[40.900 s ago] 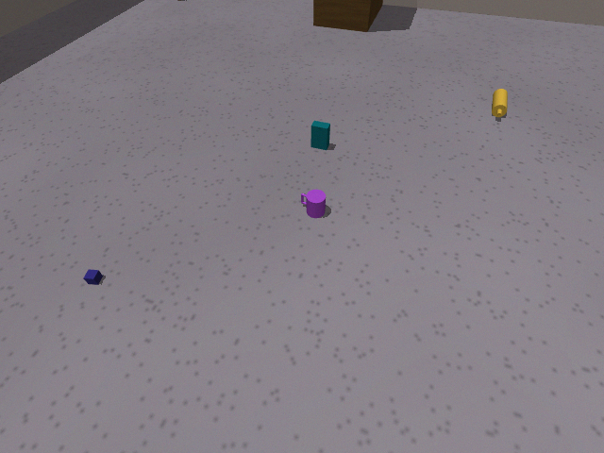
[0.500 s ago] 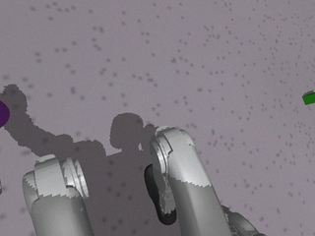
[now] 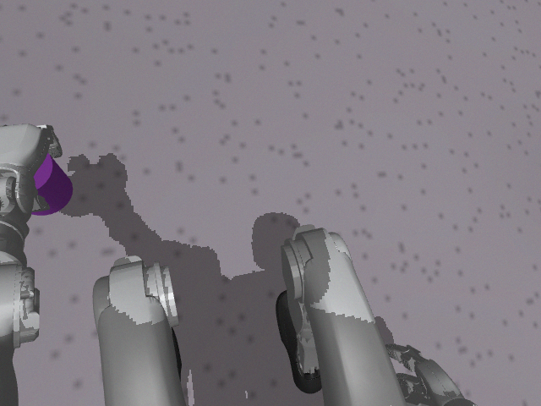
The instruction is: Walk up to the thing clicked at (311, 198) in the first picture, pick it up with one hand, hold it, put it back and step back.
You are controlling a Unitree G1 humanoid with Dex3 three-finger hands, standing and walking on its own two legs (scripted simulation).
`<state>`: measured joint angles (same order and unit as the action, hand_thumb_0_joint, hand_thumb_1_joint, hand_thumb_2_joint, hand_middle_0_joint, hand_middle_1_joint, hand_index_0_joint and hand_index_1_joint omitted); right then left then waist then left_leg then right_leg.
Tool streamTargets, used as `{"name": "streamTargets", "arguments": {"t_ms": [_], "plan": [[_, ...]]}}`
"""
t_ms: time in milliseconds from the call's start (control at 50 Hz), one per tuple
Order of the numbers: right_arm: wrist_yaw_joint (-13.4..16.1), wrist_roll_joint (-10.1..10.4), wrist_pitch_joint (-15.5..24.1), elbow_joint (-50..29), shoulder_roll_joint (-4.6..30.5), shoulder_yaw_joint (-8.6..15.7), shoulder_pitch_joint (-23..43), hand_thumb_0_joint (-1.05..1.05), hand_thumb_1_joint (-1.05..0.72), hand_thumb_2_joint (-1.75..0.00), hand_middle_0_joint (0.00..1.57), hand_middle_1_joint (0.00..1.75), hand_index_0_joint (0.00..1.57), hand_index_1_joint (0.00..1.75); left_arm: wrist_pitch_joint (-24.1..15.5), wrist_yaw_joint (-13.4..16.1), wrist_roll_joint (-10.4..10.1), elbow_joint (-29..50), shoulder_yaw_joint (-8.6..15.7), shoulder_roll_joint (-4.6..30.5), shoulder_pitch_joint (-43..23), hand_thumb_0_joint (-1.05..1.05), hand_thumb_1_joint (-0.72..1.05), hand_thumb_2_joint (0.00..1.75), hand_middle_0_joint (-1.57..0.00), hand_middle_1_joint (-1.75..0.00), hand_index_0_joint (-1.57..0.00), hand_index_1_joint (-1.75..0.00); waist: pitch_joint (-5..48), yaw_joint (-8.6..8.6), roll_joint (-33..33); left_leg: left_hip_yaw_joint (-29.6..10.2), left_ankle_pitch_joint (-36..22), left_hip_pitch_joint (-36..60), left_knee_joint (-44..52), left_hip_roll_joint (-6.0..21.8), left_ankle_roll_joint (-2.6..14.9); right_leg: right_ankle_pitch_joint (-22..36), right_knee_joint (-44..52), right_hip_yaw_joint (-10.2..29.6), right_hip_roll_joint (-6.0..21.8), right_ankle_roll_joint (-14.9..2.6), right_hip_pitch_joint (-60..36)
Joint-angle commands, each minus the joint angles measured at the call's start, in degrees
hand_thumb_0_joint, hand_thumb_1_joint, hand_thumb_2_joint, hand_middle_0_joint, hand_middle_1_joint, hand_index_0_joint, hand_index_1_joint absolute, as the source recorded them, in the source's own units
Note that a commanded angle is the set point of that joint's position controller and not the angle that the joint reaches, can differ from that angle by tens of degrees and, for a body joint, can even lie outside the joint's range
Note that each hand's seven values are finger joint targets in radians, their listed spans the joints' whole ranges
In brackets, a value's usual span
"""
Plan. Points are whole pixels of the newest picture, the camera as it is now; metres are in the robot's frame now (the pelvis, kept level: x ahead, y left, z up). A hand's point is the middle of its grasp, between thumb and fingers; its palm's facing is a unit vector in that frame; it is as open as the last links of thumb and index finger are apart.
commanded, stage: settle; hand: left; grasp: from above
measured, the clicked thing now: (20, 179) +0.47 +0.34 -0.20
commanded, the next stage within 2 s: lift in 0.12 s
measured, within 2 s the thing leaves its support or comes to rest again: neither
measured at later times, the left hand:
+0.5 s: hand (5, 174) +0.44 +0.31 -0.10, palm faces -0.45 -0.08 -0.89, open 10.2 cm
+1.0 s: hand out of the picture +0.38 +0.30 +0.06, palm faces -0.43 -0.11 -0.89, open 10.2 cm
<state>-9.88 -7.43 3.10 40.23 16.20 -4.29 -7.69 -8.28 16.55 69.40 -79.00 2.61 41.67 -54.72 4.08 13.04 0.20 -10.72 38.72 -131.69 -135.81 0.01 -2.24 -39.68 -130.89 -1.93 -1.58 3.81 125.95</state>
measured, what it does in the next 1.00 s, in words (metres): rises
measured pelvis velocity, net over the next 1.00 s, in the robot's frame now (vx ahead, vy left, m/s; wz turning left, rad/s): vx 0.00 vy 0.00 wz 0.09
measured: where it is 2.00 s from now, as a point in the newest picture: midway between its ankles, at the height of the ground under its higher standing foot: (238, 377)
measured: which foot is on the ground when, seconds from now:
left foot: down 0.00-1.00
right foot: down 0.00-1.00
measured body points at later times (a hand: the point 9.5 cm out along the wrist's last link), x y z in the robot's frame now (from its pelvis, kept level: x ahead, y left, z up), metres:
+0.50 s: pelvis -0.01 +0.00 +0.03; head +0.20 +0.07 +0.42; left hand +0.46 +0.31 -0.05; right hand +0.05 -0.27 -0.08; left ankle +0.08 +0.14 -0.31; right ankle +0.10 -0.14 -0.31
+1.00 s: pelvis +0.00 +0.00 +0.15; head +0.16 +0.05 +0.57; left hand +0.39 +0.31 +0.11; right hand +0.14 -0.26 +0.03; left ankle +0.07 +0.14 -0.31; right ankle +0.10 -0.14 -0.31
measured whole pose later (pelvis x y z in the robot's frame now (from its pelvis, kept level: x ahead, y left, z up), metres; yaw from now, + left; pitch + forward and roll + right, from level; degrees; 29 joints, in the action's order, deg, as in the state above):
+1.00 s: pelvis +0.00 +0.00 +0.15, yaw +5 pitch +31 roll -6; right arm -2.3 -0.3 -2.9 37.3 14.4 1.3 -8.7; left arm -2.8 3.6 58.9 -45.0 -3.2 32.6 -31.2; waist 10.7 5.8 2.2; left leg -6.3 35.3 -103.7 -107.9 1.2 -1.2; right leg -36.2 -104.6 -0.8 0.6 3.4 99.3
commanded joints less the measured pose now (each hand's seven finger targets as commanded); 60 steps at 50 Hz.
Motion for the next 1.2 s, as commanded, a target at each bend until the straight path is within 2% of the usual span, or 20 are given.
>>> {"name": "streamTargets", "arguments": {"t_ms": [0,180,240,260,280,320,360,420,480,580,680,720,760,880,920,1000,1040,1080,1120,1180], "plan": [[1.37,0.43,-0.88,-0.94,13.91,4.28,-11.97,0.0,-0.92,-0.91,0.2,0.3,0.2,0.3,-1.32,1.52,-0.56,12.14,2.58,16.27,-20.79,0.0,0.5,1.01,-0.92,-0.97,-0.93,-0.96,39.6,0.51,17.33,8.25,-10.96,30.17,13.99,-0.53,3.39,14.02,13.84,-6.41,-1.45,-5.78,-20.1],[2.72,0.76,-1.8,-1.13,13.55,4.62,-12.77,0.0,-0.94,-0.92,0.2,0.3,0.2,0.3,-2.0,1.79,0.02,14.19,2.62,16.68,-22.49,0.0,0.38,0.94,-0.87,-0.98,-0.89,-0.96,39.68,0.66,19.06,8.49,-8.7,32.29,16.28,-0.51,3.21,11.79,15.1,-6.34,-1.21,-5.99,-18.59],[3.13,1.18,-1.92,-1.07,13.36,5.05,-12.85,0.0,-0.9,-0.9,0.2,0.3,0.2,0.3,-1.7,1.33,-0.46,15.66,2.41,16.51,-21.52,0.0,0.32,0.9,-0.72,-0.88,-0.75,-0.86,42.05,-0.65,19.86,8.68,-7.91,33.83,17.59,-0.49,3.16,10.88,15.71,-6.17,-1.21,-6.19,-19.12],[3.25,1.41,-2.01,-0.94,13.45,5.27,-13.36,0.0,-0.94,-0.91,0.2,0.3,0.2,0.3,-1.45,1.13,-0.36,17.07,2.9,17.43,-21.66,0.0,0.24,0.82,-0.77,-0.93,-0.8,-0.9,43.8,-0.86,20.03,9.0,-9.08,34.9,17.66,-0.59,3.24,12.05,16.22,-5.86,-1.12,-6.08,-20.57],[3.31,1.76,-2.15,-1.14,13.67,5.74,-13.65,0.0,-0.93,-0.91,0.2,0.3,0.2,0.3,-1.02,0.9,-0.53,17.31,3.34,17.77,-20.96,0.0,0.32,0.89,-0.83,-0.97,-0.86,-0.93,44.37,-1.43,19.87,8.94,-9.21,35.44,18.59,-0.66,3.19,11.99,16.3,-5.83,-0.99,-6.19,-20.62],[3.39,2.06,-2.31,-1.21,13.24,6.06,-13.59,0.0,-0.93,-0.91,0.2,0.3,0.2,0.3,-0.34,-0.19,-2.2,17.93,2.38,15.68,-20.18,0.0,0.48,0.94,-0.87,-0.98,-0.9,-0.95,43.45,-1.13,19.04,8.78,-8.46,35.93,19.63,-0.49,3.25,11.34,17.08,-5.8,-1.03,-6.18,-20.54],[3.73,2.59,-2.75,-1.45,13.36,6.43,-13.55,0.0,-0.93,-0.91,0.2,0.3,0.2,0.3,0.34,-1.28,-2.77,19.3,3.19,17.17,-19.84,0.0,0.54,0.97,-0.89,-1.0,-0.92,-0.97,44.64,-1.87,19.72,8.57,-8.6,36.67,20.77,-0.52,3.27,11.4,17.53,-5.67,-0.86,-6.24,-20.88],[4.05,3.37,-3.34,-1.86,12.94,6.76,-13.76,0.0,-0.92,-0.91,0.2,0.3,0.2,0.3,1.4,-3.28,-3.52,21.36,2.26,15.3,-17.33,0.0,0.57,0.97,-0.91,-0.99,-0.94,-0.96,45.22,-2.26,19.41,8.44,-10.52,38.77,22.3,-0.49,3.23,12.97,18.38,-5.56,-0.74,-6.24,-22.34],[4.37,4.01,-3.78,-2.43,12.8,7.16,-13.58,0.0,-0.92,-0.91,0.2,0.3,0.2,0.3,1.58,-4.9,-4.08,23.72,2.21,14.51,-15.63,0.0,0.56,0.96,-0.91,-0.98,-0.94,-0.94,42.03,-2.59,18.15,7.86,-8.01,38.04,24.58,-0.63,3.37,10.76,20.02,-5.29,-0.46,-6.24,-21.86],[5.0,5.09,-4.2,-4.16,12.22,8.06,-12.25,0.0,-0.92,-0.91,0.2,0.3,0.2,0.3,1.61,-7.29,-6.01,29.54,1.36,12.24,-11.09,0.0,0.53,0.96,-0.88,-0.99,-0.91,-0.95,42.98,-3.84,16.55,6.94,-5.79,41.56,28.62,-0.34,3.39,8.86,23.22,-4.8,-0.44,-6.09,-23.6],[5.68,5.91,-4.5,-5.22,11.52,8.83,-12.14,0.0,-0.92,-0.91,0.2,0.3,0.2,0.3,2.14,-8.58,-8.08,35.99,1.79,11.75,-7.35,0.0,0.53,1.01,-0.88,-1.01,-0.91,-0.98,44.76,-4.73,15.71,7.02,-8.18,46.69,32.25,-0.14,3.44,10.82,27.5,-4.12,-0.14,-5.77,-28.72],[6.07,6.16,-4.59,-5.33,11.15,9.02,-11.69,0.0,-0.92,-0.91,0.2,0.3,0.2,0.3,2.45,-9.16,-8.86,37.62,0.67,9.51,-5.59,0.0,0.55,1.0,-0.89,-1.01,-0.92,-0.98,43.75,-4.77,14.87,6.69,-8.2,48.45,34.28,0.09,3.32,11.06,28.86,-4.08,-0.13,-5.71,-30.07],[6.46,6.4,-4.68,-5.64,11.09,9.35,-11.47,0.0,-0.92,-0.91,0.2,0.3,0.2,0.3,2.66,-9.24,-9.36,42.92,1.62,10.77,-5.78,0.0,0.57,1.0,-0.9,-1.01,-0.93,-0.98,47.17,-5.75,16.14,6.9,-10.69,52.09,35.54,0.02,3.25,12.76,30.27,-3.74,0.04,-5.75,-32.86],[7.66,7.02,-5.05,-6.0,9.69,9.46,-9.74,0.0,-0.91,-0.9,0.2,0.3,0.2,0.3,4.62,-9.75,-10.31,45.45,0.4,7.25,2.07,0.0,0.6,1.0,-0.92,-1.01,-0.95,-0.97,43.57,-6.38,13.21,7.49,-12.47,57.31,41.55,0.24,3.36,14.0,37.17,-3.02,0.17,-5.34,-39.73],[8.18,7.39,-5.24,-6.53,9.49,9.64,-8.91,0.0,-0.91,-0.9,0.2,0.3,0.2,0.3,5.28,-9.96,-10.96,49.02,0.34,7.0,1.73,0.0,0.6,1.01,-0.92,-1.0,-0.95,-0.97,44.53,-6.82,14.11,7.46,-11.37,61.06,45.03,0.4,3.2,13.31,40.03,-2.62,0.23,-5.27,-42.54],[9.43,7.84,-5.33,-6.16,8.63,9.21,-7.11,0.0,-0.91,-0.9,0.2,0.3,0.2,0.3,6.63,-10.03,-11.37,48.83,-0.68,5.34,5.83,0.0,0.62,0.96,-0.93,-0.98,-0.96,-0.94,39.46,-7.18,11.7,7.43,-6.9,64.57,51.12,0.65,3.0,9.7,46.09,-2.16,-0.15,-5.07,-47.35],[9.96,8.07,-5.19,-6.32,7.87,8.88,-6.2,0.0,-0.91,-0.9,0.2,0.3,0.2,0.3,7.15,-10.15,-12.07,50.15,-3.01,1.77,7.33,0.0,0.62,0.99,-0.94,-0.96,-0.97,-0.94,38.14,-6.81,11.5,7.77,-6.74,66.84,53.63,0.64,2.95,9.71,48.97,-1.71,-0.21,-5.04,-50.03],[10.56,8.47,-5.1,-5.94,7.97,8.75,-5.62,0.0,-0.91,-0.9,0.2,0.3,0.2,0.3,7.81,-9.85,-12.26,48.84,-1.7,3.11,11.35,0.0,0.62,0.98,-0.95,-0.94,-0.97,-0.92,34.82,-7.8,9.26,7.77,-5.91,67.87,56.56,0.65,3.02,8.67,52.06,-1.35,-0.2,-4.99,-52.98],[11.03,8.71,-4.86,-5.61,7.53,8.61,-5.31,0.0,-0.91,-0.9,0.2,0.3,0.2,0.3,8.08,-9.94,-12.14,49.9,-3.24,0.92,11.41,0.0,0.61,0.97,-0.96,-0.91,-0.97,-0.9,33.55,-7.47,9.77,8.05,-6.98,70.81,59.0,0.79,2.86,9.99,54.19,-1.02,-0.26,-5.05,-55.44],[11.82,9.11,-4.45,-5.56,6.88,8.3,-5.12,0.0,-0.91,-0.9,0.2,0.3,0.2,0.3,8.29,-9.22,-12.04,50.62,-2.92,1.45,12.71,0.0,0.58,1.0,-0.93,-0.95,-0.94,-0.93,31.7,-7.95,7.33,8.74,-8.88,73.69,62.22,0.56,2.99,10.99,58.99,-0.18,-0.39,-4.86,-61.4]]}}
